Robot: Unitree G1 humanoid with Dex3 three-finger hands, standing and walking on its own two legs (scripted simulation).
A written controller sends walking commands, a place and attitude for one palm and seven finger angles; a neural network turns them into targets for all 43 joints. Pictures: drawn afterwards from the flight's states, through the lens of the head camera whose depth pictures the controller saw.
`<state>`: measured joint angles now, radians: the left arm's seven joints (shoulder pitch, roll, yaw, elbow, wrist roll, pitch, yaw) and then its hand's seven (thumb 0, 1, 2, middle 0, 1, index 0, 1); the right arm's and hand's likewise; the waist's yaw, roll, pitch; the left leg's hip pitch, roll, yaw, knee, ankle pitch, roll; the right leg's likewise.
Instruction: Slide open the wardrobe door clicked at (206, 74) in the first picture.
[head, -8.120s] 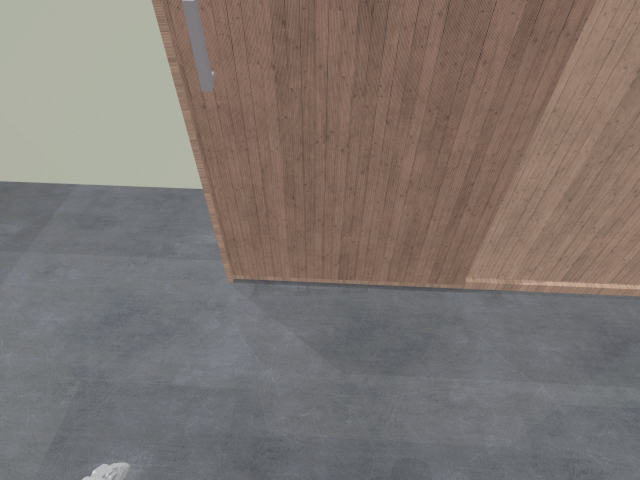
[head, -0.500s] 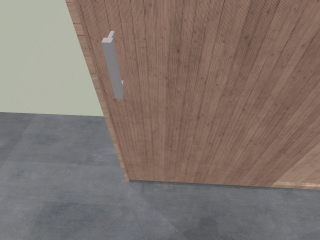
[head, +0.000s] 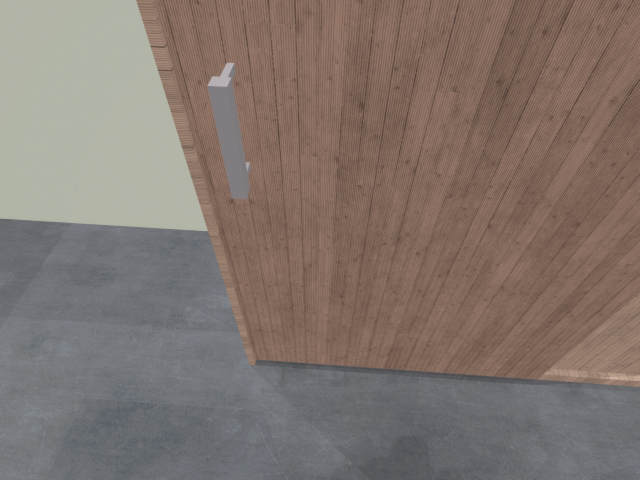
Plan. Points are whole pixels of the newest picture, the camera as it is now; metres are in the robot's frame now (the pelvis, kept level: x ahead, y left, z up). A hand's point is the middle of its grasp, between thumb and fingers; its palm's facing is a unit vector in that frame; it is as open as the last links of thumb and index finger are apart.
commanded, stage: look again from close up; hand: left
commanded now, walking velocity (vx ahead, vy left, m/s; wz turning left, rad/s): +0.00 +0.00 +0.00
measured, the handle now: (235, 135) +0.53 +0.16 +0.15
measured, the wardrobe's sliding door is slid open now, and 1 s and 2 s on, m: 0.00 0.00 0.00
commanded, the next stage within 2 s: raise the hand with hooked fingers in 0.08 s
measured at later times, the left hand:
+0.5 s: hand (175, 415) +0.19 +0.18 +0.00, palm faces +0.03 -1.00 -0.03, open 8.1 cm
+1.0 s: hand (105, 411) +0.18 +0.25 +0.04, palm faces +0.05 -1.00 -0.07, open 11.0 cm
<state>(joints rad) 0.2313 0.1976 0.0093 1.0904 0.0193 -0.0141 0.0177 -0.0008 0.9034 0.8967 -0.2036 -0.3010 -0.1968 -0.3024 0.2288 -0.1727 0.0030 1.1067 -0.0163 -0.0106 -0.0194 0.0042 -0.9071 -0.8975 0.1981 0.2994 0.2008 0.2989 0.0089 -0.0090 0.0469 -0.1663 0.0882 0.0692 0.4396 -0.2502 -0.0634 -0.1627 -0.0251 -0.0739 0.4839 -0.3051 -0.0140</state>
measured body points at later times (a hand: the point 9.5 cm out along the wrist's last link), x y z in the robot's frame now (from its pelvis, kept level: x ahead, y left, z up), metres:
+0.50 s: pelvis -0.03 +0.01 -0.04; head +0.00 +0.01 +0.41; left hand +0.18 +0.24 +0.01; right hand +0.16 -0.25 -0.10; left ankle -0.01 +0.16 -0.74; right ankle -0.03 -0.10 -0.74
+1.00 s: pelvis -0.05 +0.02 -0.04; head -0.03 +0.02 +0.41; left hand +0.17 +0.30 +0.04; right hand +0.11 -0.20 -0.12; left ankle -0.01 +0.16 -0.74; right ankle -0.03 -0.10 -0.74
